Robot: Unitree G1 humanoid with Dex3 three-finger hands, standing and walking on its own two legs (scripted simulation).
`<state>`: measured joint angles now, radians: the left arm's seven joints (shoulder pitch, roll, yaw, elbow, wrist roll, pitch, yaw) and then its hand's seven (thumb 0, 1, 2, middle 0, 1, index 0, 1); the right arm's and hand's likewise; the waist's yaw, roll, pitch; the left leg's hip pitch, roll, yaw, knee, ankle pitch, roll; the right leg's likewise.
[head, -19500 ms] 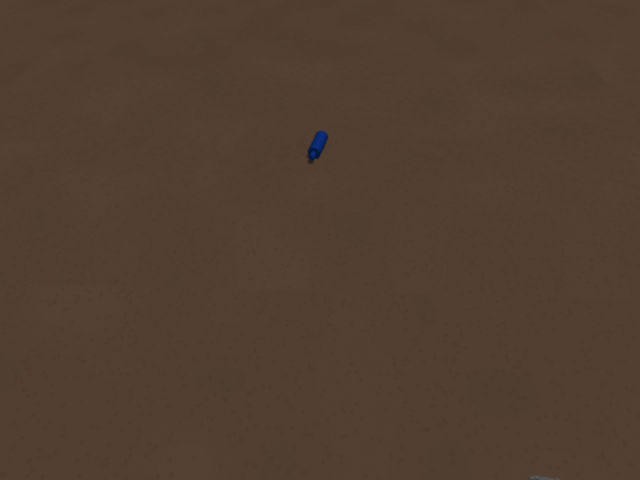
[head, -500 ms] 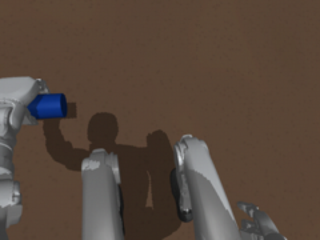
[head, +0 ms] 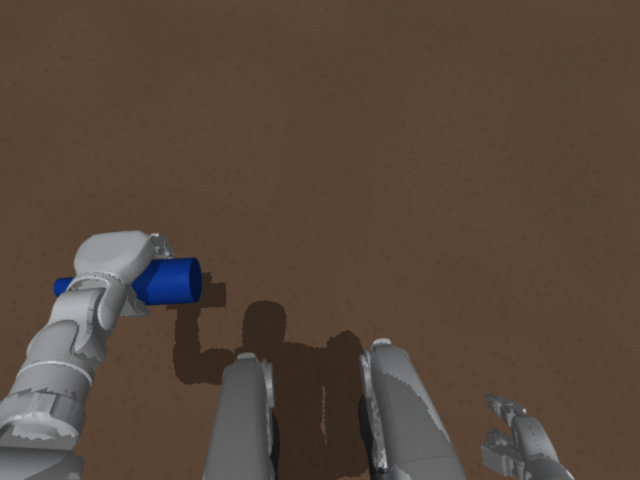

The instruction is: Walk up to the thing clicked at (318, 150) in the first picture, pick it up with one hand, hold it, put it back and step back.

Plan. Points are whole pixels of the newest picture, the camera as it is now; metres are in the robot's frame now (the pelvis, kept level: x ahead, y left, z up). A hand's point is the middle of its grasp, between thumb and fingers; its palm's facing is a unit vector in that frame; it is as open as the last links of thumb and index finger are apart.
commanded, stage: lift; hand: left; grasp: from above
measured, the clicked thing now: (128, 283) +0.39 +0.27 -0.10
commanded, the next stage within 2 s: hold in 0.68 s
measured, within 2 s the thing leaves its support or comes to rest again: neither
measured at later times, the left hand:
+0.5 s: hand (110, 256) +0.36 +0.22 +0.06, palm faces -0.45 -0.05 -0.89, open 9.2 cm
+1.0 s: hand (82, 216) +0.38 +0.22 +0.11, palm faces -0.47 -0.04 -0.88, open 9.2 cm
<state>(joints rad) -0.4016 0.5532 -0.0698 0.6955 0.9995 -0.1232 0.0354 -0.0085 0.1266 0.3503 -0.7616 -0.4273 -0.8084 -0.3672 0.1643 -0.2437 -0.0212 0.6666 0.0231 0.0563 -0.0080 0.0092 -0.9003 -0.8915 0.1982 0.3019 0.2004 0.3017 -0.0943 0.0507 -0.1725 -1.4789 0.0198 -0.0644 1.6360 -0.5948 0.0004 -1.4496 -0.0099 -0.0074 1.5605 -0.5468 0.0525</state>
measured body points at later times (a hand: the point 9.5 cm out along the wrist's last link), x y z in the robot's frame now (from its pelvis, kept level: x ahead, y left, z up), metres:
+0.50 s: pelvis +0.03 -0.01 +0.13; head +0.09 -0.01 +0.58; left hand +0.38 +0.22 +0.11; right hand +0.12 -0.28 +0.01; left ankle +0.08 +0.12 -0.54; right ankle +0.09 -0.15 -0.54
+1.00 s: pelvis +0.07 +0.00 +0.17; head +0.10 -0.01 +0.62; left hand +0.40 +0.22 +0.16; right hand +0.17 -0.26 +0.05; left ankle +0.08 +0.12 -0.54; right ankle +0.09 -0.15 -0.54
